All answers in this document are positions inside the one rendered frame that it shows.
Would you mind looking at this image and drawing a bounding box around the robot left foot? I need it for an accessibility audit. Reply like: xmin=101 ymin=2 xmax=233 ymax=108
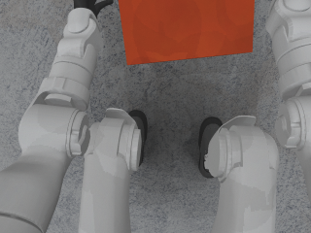
xmin=129 ymin=110 xmax=148 ymax=166

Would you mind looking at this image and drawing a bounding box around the carton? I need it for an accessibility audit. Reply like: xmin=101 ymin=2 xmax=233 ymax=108
xmin=118 ymin=0 xmax=255 ymax=65

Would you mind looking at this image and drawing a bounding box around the robot right upper arm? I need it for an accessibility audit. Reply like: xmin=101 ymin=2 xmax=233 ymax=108
xmin=275 ymin=95 xmax=311 ymax=205

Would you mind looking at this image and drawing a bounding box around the left robot hand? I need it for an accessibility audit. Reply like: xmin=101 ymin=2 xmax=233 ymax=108
xmin=73 ymin=0 xmax=114 ymax=18

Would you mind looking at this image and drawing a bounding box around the robot right thigh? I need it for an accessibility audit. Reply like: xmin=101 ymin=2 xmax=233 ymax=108
xmin=211 ymin=125 xmax=278 ymax=233

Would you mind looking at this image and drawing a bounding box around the robot right forearm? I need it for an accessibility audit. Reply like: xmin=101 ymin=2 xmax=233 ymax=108
xmin=265 ymin=0 xmax=311 ymax=101

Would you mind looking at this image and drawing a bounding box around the robot left forearm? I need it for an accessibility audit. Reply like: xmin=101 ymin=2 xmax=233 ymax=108
xmin=17 ymin=8 xmax=104 ymax=148

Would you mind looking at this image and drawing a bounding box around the robot left upper arm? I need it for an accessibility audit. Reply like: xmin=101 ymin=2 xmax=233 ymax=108
xmin=0 ymin=104 xmax=90 ymax=233

